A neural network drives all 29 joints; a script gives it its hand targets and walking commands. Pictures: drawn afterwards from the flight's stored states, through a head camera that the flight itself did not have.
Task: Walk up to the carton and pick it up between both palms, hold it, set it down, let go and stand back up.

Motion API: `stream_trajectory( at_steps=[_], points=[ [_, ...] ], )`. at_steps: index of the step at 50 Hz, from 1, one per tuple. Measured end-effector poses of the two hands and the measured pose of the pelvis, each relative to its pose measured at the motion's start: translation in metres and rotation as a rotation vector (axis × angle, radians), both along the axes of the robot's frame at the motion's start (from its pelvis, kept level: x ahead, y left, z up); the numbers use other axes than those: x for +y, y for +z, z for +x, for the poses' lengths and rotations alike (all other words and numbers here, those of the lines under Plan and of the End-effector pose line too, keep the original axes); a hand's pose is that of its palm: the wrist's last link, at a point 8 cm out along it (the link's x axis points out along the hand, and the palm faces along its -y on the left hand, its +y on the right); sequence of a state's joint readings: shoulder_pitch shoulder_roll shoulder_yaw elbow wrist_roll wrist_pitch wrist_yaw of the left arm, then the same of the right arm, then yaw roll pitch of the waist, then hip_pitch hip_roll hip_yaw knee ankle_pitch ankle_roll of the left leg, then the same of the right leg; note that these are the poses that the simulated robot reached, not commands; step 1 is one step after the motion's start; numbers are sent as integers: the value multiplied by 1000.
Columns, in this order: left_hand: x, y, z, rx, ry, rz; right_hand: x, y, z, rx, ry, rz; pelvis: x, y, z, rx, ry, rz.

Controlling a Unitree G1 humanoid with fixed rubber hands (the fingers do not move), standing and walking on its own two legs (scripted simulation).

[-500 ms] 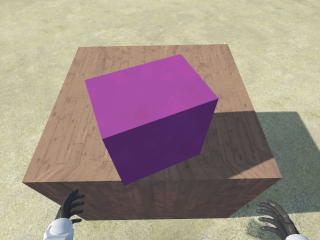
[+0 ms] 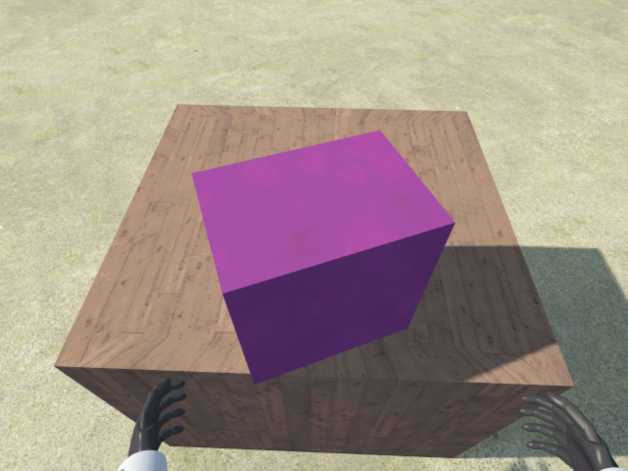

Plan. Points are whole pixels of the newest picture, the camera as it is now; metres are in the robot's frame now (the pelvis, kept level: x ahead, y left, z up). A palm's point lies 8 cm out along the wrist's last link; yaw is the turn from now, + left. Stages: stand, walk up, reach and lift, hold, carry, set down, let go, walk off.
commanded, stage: reach and lift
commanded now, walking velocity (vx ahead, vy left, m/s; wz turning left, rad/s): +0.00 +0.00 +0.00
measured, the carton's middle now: (314, 262) +0.39 +0.05 +0.01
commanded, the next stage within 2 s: none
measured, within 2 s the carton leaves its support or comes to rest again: neither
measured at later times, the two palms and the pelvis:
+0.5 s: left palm (167, 450) +0.14 +0.20 -0.03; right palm (593, 455) +0.17 -0.31 -0.05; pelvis +0.00 -0.01 -0.01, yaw +0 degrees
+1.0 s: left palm (166, 403) +0.18 +0.21 +0.00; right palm (582, 395) +0.23 -0.29 -0.01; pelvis -0.03 -0.02 -0.01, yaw -1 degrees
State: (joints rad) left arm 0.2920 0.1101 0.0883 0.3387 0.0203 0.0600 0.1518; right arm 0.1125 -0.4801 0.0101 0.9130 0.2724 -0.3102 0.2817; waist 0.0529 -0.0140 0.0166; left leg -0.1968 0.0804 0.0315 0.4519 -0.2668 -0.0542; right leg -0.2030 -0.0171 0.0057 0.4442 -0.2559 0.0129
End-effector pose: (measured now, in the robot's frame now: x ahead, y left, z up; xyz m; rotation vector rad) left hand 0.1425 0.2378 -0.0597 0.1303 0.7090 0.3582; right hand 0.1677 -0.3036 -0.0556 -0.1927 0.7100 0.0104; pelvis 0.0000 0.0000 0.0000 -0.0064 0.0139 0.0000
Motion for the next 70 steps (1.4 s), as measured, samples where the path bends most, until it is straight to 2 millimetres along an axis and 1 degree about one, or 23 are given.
stream_trajectory(
  at_steps=[6, 11, 15, 19, 25, 33, 36, 38, 41, 46, 50, 54, 59, 62, 70],
  points=[
    [-7, 13, 3, -93, 11, 4, 1, 2, 17, -61, 27, 26, -2, -1, 9, 18, 6, -6],
    [-11, 19, 1, -136, 21, 18, -2, -1, 23, -102, 49, 45, -2, -2, 12, 24, 10, -8],
    [-17, 22, -3, -167, 36, 12, -2, -3, 20, -125, 66, 56, -4, -4, 13, 30, 11, -6],
    [-24, 21, -7, -189, 46, 9, -3, -4, 13, -141, 75, 68, -7, -5, 10, 32, 9, -3],
    [-34, 27, -5, -280, 62, -2, -3, 4, 5, -203, 103, 79, -13, -8, 2, 53, 0, 1],
    [-45, 32, -5, -356, 78, -17, -18, 14, -3, -249, 111, 71, -18, -12, -15, 55, -10, 10],
    [-46, 30, -6, -368, 97, -26, -20, 19, -1, -270, 119, 77, -21, -13, -20, 58, -18, 19],
    [-47, 28, -2, -364, 97, -32, -18, 22, 5, -281, 128, 89, -22, -14, -22, 57, -22, 25],
    [-47, 31, 7, -361, 99, -38, -13, 27, 19, -294, 144, 113, -24, -14, -27, 51, -27, 27],
    [-39, 50, 27, -402, 113, -13, 1, 39, 47, -333, 168, 141, -23, -12, -29, 56, -33, 25],
    [-31, 64, 37, -399, 112, 6, 10, 44, 64, -331, 154, 160, -20, -7, -27, 51, -27, 17],
    [-26, 71, 41, -389, 105, 0, 14, 48, 74, -328, 138, 155, -16, -3, -22, 55, -26, 10],
    [-23, 70, 45, -362, 95, -2, 15, 50, 81, -319, 119, 144, -11, -1, -14, 59, -29, 3],
    [-22, 74, 50, -371, 94, -9, 15, 55, 86, -331, 122, 137, -8, 0, -9, 69, -35, 0],
    [-18, 100, 70, -431, 65, 2, 16, 75, 112, -384, 128, 138, -3, 2, -4, 70, -41, -6]
  ],
)
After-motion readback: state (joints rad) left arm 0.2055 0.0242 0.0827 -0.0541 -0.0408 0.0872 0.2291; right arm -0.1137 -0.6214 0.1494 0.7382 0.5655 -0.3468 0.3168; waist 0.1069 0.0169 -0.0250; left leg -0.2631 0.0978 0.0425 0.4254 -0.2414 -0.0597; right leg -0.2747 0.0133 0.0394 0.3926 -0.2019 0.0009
